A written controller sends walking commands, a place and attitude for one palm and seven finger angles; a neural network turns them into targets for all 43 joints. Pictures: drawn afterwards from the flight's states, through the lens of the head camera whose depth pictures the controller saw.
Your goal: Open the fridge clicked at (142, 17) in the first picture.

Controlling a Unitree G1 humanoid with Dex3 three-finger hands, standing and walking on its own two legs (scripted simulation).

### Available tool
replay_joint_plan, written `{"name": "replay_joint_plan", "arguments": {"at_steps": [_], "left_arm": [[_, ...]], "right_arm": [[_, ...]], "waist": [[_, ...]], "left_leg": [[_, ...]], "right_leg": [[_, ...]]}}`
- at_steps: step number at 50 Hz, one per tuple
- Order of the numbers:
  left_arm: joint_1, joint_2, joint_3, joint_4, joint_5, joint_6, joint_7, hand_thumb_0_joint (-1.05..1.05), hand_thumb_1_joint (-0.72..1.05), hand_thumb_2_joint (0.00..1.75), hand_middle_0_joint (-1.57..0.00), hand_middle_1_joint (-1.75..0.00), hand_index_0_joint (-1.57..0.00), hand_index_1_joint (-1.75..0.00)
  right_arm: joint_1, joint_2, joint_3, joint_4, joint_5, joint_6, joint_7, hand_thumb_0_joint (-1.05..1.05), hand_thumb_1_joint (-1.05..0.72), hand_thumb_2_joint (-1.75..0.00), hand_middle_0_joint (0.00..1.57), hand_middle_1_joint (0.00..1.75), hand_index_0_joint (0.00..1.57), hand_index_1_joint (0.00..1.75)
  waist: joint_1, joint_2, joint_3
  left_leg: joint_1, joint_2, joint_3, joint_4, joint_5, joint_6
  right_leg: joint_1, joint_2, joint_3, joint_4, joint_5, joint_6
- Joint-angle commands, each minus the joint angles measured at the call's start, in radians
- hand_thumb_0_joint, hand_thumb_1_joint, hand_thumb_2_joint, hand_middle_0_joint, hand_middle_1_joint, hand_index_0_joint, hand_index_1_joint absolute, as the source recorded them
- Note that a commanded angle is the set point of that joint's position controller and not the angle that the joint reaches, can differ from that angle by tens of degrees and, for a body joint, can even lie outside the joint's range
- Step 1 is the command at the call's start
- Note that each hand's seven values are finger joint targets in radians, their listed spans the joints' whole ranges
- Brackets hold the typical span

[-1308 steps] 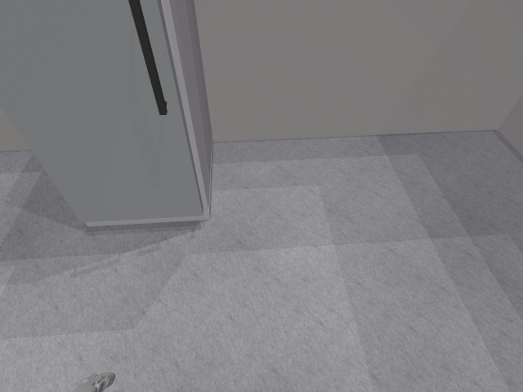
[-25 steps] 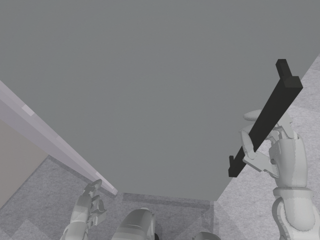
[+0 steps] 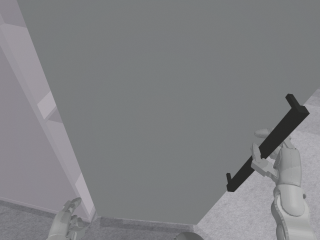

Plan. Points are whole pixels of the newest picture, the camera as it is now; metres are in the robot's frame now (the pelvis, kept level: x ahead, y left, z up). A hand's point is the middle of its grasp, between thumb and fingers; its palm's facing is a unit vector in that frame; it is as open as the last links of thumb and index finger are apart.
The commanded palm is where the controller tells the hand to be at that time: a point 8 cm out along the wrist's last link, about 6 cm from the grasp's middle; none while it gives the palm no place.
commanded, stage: stop walking and hold the door back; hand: right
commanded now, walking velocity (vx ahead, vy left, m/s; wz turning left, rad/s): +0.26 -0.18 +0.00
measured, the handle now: (254, 152) +0.33 -0.22 +0.08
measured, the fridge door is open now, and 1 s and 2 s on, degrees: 82 74 78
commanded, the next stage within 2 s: loosen the grip on the handle in 1.28 s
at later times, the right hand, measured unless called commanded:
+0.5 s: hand (253, 141) +0.34 -0.21 +0.12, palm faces +0.15 +0.96 -0.22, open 5.7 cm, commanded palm +0.31 -0.27 +0.10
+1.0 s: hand (251, 136) +0.36 -0.21 +0.11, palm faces +0.15 +0.97 -0.17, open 5.7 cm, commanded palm +0.32 -0.27 +0.10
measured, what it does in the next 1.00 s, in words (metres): steps on the spot: right foot, then left foot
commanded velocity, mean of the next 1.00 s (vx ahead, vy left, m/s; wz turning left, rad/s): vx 0.12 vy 0.00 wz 0.00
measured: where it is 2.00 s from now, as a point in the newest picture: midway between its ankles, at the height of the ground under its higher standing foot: outside the picture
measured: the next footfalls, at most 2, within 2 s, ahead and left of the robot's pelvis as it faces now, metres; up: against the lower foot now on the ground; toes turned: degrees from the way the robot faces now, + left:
right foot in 0.38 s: -0.06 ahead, -0.12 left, +0.00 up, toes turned -6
left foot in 0.72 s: -0.05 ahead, +0.10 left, +0.00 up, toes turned +8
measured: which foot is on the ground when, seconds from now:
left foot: down 0.00-0.38, up 0.40-0.70, down 0.72-1.00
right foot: up 0.00-0.36, down 0.38-0.74, up 0.76-0.96, down 0.98-1.00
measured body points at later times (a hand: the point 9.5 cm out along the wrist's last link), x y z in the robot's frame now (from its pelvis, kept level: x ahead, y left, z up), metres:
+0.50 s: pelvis -0.10 -0.03 +0.00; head -0.07 -0.04 +0.45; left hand -0.03 +0.23 -0.11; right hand +0.32 -0.26 +0.13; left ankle -0.04 +0.10 -0.68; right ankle -0.10 -0.12 -0.74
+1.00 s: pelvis -0.07 -0.03 -0.02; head -0.03 -0.04 +0.43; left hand +0.05 +0.26 -0.10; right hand +0.34 -0.26 +0.12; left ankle -0.07 +0.12 -0.74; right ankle -0.01 -0.13 -0.75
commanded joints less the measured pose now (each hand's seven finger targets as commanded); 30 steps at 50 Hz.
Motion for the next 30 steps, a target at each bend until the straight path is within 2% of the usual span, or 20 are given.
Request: {"name": "replay_joint_plan", "arguments": {"at_steps": [1,2,4,6,7,10,14,16,17,18,19,20,21,22,23,24,25,27,29,30], "left_arm": [[-0.081,0.093,0.026,-0.144,-0.011,-0.025,-0.011,0.00,0.90,0.90,-0.20,-0.30,-0.20,-0.30],[-0.070,0.114,0.039,-0.139,-0.011,-0.019,-0.012,0.00,0.90,0.90,-0.20,-0.30,-0.20,-0.30],[-0.073,0.104,0.032,-0.148,-0.015,-0.020,-0.022,0.00,0.90,0.90,-0.20,-0.30,-0.20,-0.30],[-0.050,0.113,0.038,-0.140,-0.015,-0.020,-0.024,0.00,0.90,0.90,-0.20,-0.30,-0.20,-0.30],[-0.042,0.122,0.045,-0.132,-0.017,-0.019,-0.023,0.00,0.90,0.90,-0.20,-0.30,-0.20,-0.30],[-0.014,0.104,0.034,-0.132,-0.017,-0.026,-0.022,0.00,0.90,0.90,-0.20,-0.30,-0.20,-0.30],[0.018,0.091,0.025,-0.125,-0.021,-0.042,-0.016,0.00,0.90,0.90,-0.20,-0.30,-0.20,-0.30],[0.051,0.091,0.019,-0.115,-0.021,-0.048,-0.015,0.00,0.90,0.90,-0.20,-0.30,-0.20,-0.30],[0.063,0.106,0.023,-0.113,-0.022,-0.054,-0.009,0.00,0.90,0.90,-0.20,-0.30,-0.20,-0.30],[0.083,0.124,0.023,-0.117,-0.014,-0.057,-0.006,0.00,0.90,0.90,-0.20,-0.30,-0.20,-0.30],[0.058,0.143,0.022,-0.125,-0.016,-0.070,-0.006,0.00,0.90,0.90,-0.20,-0.30,-0.20,-0.30],[0.030,0.122,0.014,-0.120,-0.021,-0.077,-0.002,0.00,0.90,0.90,-0.20,-0.30,-0.20,-0.30],[0.016,0.099,0.012,-0.115,-0.027,-0.074,-0.005,0.00,0.90,0.90,-0.20,-0.30,-0.20,-0.30],[0.035,0.119,0.020,-0.096,-0.031,-0.067,-0.007,0.00,0.90,0.90,-0.20,-0.30,-0.20,-0.30],[0.056,0.133,0.023,-0.077,-0.037,-0.054,0.000,0.00,0.90,0.90,-0.20,-0.30,-0.20,-0.30],[0.079,0.136,0.024,-0.071,-0.042,-0.044,0.000,0.00,0.90,0.90,-0.20,-0.30,-0.20,-0.30],[0.100,0.136,0.027,-0.068,-0.047,-0.038,0.002,0.00,0.90,0.90,-0.20,-0.30,-0.20,-0.30],[0.110,0.125,0.015,-0.076,-0.043,-0.035,0.006,0.00,0.90,0.90,-0.20,-0.30,-0.20,-0.30],[0.118,0.120,0.011,-0.070,-0.038,-0.036,0.007,0.00,0.90,0.90,-0.20,-0.30,-0.20,-0.30],[0.120,0.126,0.012,-0.070,-0.035,-0.035,0.007,0.00,0.90,0.90,-0.20,-0.30,-0.20,-0.30]], "right_arm": [[-0.497,-0.265,-0.162,-0.013,0.017,-0.065,-0.029,0.00,-0.90,-0.90,0.45,1.40,0.45,1.40],[-0.563,-0.293,-0.166,0.015,0.019,-0.067,-0.030,0.00,-0.90,-0.90,0.45,1.40,0.45,1.40],[-0.672,-0.260,-0.130,0.057,0.020,-0.077,-0.028,0.00,-0.90,-0.90,0.45,1.40,0.45,1.40],[-0.725,-0.302,-0.164,0.139,0.013,-0.080,-0.031,0.00,-0.90,-0.90,0.45,1.40,0.45,1.40],[-0.770,-0.330,-0.173,0.164,0.012,-0.078,-0.033,0.00,-0.90,-0.90,0.45,1.40,0.45,1.40],[-0.879,-0.344,-0.174,0.221,-0.005,-0.089,-0.031,0.00,-0.90,-0.90,0.45,1.40,0.45,1.40],[-0.981,-0.376,-0.182,0.273,-0.022,-0.092,-0.027,0.00,-0.90,-0.90,0.45,1.40,0.45,1.40],[-1.046,-0.355,-0.158,0.285,-0.024,-0.096,-0.018,0.00,-0.90,-0.90,0.45,1.40,0.45,1.40],[-1.052,-0.347,-0.146,0.300,-0.018,-0.102,-0.009,0.00,-0.90,-0.90,0.45,1.40,0.45,1.40],[-1.074,-0.336,-0.137,0.314,-0.027,-0.115,-0.001,0.00,-0.90,-0.90,0.45,1.40,0.45,1.40],[-1.161,-0.292,-0.103,0.313,-0.023,-0.123,0.003,0.00,-0.90,-0.90,0.45,1.40,0.45,1.40],[-1.225,-0.316,-0.114,0.353,-0.026,-0.097,-0.001,0.00,-0.90,-0.90,0.45,1.40,0.45,1.40],[-1.242,-0.331,-0.114,0.344,-0.037,-0.092,0.005,0.00,-0.90,-0.90,0.45,1.40,0.45,1.40],[-1.241,-0.427,-0.191,0.385,-0.043,-0.104,0.005,0.00,-0.90,-0.90,0.45,1.40,0.45,1.40],[-1.197,-0.414,-0.181,0.499,-0.056,-0.093,0.014,0.00,-0.90,-0.90,0.45,1.40,0.45,1.40],[-1.211,-0.349,-0.123,0.540,-0.052,-0.078,0.030,0.00,-0.90,-0.90,0.45,1.40,0.45,1.40],[-1.196,-0.328,-0.111,0.535,-0.043,-0.069,0.042,0.00,-0.90,-0.90,0.45,1.40,0.45,1.40],[-1.187,-0.263,-0.058,0.492,-0.034,-0.068,0.068,0.00,-0.90,-0.90,0.45,1.40,0.45,1.40],[-1.182,-0.250,-0.039,0.485,-0.033,-0.068,0.077,0.00,-0.90,-0.90,0.45,1.40,0.45,1.40],[-1.151,-0.292,-0.074,0.485,-0.036,-0.068,0.073,0.00,-0.90,-0.90,0.45,1.40,0.45,1.40]], "waist": [[0.006,0.234,-0.117],[0.007,0.225,-0.107],[-0.001,0.236,-0.123],[-0.010,0.250,-0.148],[-0.008,0.232,-0.152],[-0.011,0.226,-0.226],[-0.014,0.227,-0.305],[0.022,0.171,-0.339],[0.038,0.073,-0.327],[0.054,-0.071,-0.293],[0.050,-0.308,-0.201],[0.042,-0.276,-0.135],[0.024,-0.174,-0.146],[0.015,-0.123,-0.189],[0.021,-0.034,-0.171],[0.026,-0.031,-0.170],[0.027,-0.038,-0.182],[0.031,-0.086,-0.193],[0.038,-0.151,-0.211],[0.036,-0.160,-0.220]], "left_leg": [[0.132,0.240,-0.277,-0.256,0.049,-0.052],[0.117,0.250,-0.294,-0.287,-0.069,-0.049],[0.140,0.254,-0.314,-0.326,-0.151,-0.051],[0.158,0.255,-0.323,-0.355,-0.231,-0.046],[0.159,0.264,-0.342,-0.364,-0.303,-0.028],[0.183,0.263,-0.329,-0.380,-0.413,0.025],[0.193,0.238,-0.297,-0.342,-0.394,0.077],[0.136,0.171,-0.235,-0.270,-0.349,0.053],[0.055,0.110,-0.190,-0.173,-0.325,0.021],[-0.077,0.030,-0.123,0.002,-0.320,-0.019],[-0.316,-0.083,0.004,0.238,-0.284,-0.060],[-0.401,-0.094,-0.067,0.466,-0.244,-0.041],[-0.439,-0.057,-0.135,0.565,-0.181,-0.033],[-0.435,-0.044,-0.158,0.588,-0.154,-0.038],[-0.440,-0.025,-0.154,0.558,-0.107,-0.047],[-0.433,-0.023,-0.123,0.512,-0.086,-0.052],[-0.403,-0.033,-0.091,0.471,-0.085,-0.055],[-0.334,-0.050,-0.050,0.365,-0.086,-0.055],[-0.265,-0.068,-0.024,0.262,-0.102,-0.055],[-0.222,-0.082,-0.008,0.213,-0.095,-0.056]], "right_leg": [[-0.057,-0.029,0.013,-0.128,0.040,-0.016],[-0.038,-0.033,0.003,-0.169,0.028,-0.016],[-0.022,-0.033,-0.014,-0.244,0.015,-0.026],[0.006,-0.031,-0.034,-0.311,-0.009,-0.032],[0.021,-0.032,-0.044,-0.345,-0.040,-0.037],[0.077,-0.027,-0.089,-0.444,-0.084,-0.052],[0.217,-0.008,-0.160,-0.641,-0.155,-0.080],[0.374,0.008,-0.187,-0.795,-0.092,-0.093],[0.476,-0.015,-0.149,-0.880,-0.092,-0.110],[0.519,-0.135,0.035,-0.989,-0.242,-0.163],[0.548,-0.365,0.359,-1.098,-0.421,-0.244],[0.494,-0.462,0.464,-1.125,-0.335,-0.302],[0.513,-0.447,0.419,-1.085,-0.184,-0.301],[0.517,-0.443,0.411,-1.045,-0.149,-0.286],[0.517,-0.410,0.323,-0.988,-0.070,-0.280],[0.543,-0.373,0.235,-0.950,0.036,-0.270],[0.559,-0.349,0.170,-0.925,0.132,-0.253],[0.559,-0.320,0.107,-0.894,0.281,-0.230],[0.553,-0.321,0.084,-0.860,0.390,-0.219],[0.546,-0.319,0.063,-0.840,0.428,-0.211]]}}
